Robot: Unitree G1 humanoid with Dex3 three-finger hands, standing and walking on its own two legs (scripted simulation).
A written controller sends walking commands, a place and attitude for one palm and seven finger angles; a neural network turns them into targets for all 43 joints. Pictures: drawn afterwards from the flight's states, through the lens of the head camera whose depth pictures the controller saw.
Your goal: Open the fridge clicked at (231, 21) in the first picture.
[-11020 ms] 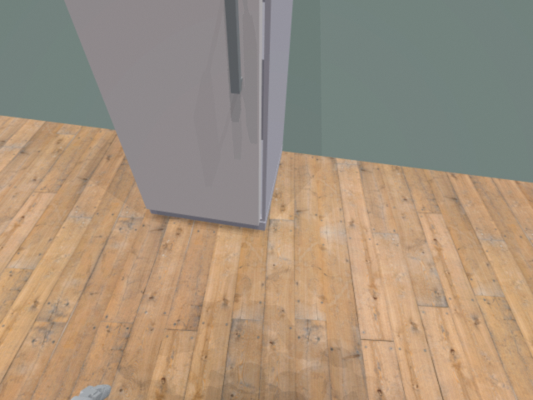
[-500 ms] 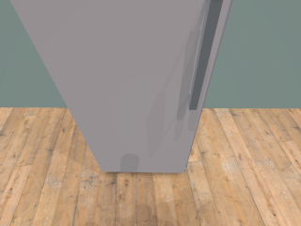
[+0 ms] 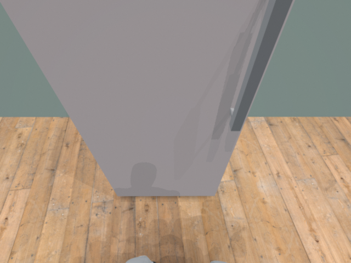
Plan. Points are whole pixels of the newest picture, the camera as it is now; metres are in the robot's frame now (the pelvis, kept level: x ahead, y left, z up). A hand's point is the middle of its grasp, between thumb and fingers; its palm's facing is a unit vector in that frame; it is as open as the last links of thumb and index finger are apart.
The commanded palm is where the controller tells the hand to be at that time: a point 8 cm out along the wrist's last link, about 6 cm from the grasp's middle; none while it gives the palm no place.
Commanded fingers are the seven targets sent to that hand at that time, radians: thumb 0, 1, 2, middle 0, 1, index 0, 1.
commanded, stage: come to a stop and stand still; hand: right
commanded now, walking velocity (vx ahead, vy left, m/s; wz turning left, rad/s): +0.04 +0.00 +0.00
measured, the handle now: (249, 72) +0.48 -0.13 +0.18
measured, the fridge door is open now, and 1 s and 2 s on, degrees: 0 0 0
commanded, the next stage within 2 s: look again from close up in 1.10 s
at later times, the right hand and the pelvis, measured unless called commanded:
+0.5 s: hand out of the picture -0.04 -0.20 -0.16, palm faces +0.02 +0.98 -0.20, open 7.4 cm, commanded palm none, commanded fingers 0.00 -0.90 -0.90 0.20 0.30 0.20 0.30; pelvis -0.04 -0.02 +0.01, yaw +0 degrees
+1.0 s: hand out of the picture -0.08 -0.16 -0.17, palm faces +0.04 +0.99 -0.14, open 7.4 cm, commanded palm none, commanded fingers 0.00 -0.90 -0.90 0.20 0.30 0.20 0.30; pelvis -0.06 -0.01 +0.01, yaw +0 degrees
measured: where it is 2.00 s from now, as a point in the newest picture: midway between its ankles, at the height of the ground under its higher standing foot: outside the picture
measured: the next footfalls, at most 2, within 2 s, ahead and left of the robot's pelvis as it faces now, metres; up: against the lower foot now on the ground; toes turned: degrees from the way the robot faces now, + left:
right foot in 0.08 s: +0.03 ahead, -0.11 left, +0.00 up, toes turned -3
left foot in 0.38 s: +0.00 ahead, +0.09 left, +0.00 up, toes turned +1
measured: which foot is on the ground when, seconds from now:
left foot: down 0.00-0.08, up 0.10-0.36, down 0.38-1.00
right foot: up 0.00-0.06, down 0.08-1.00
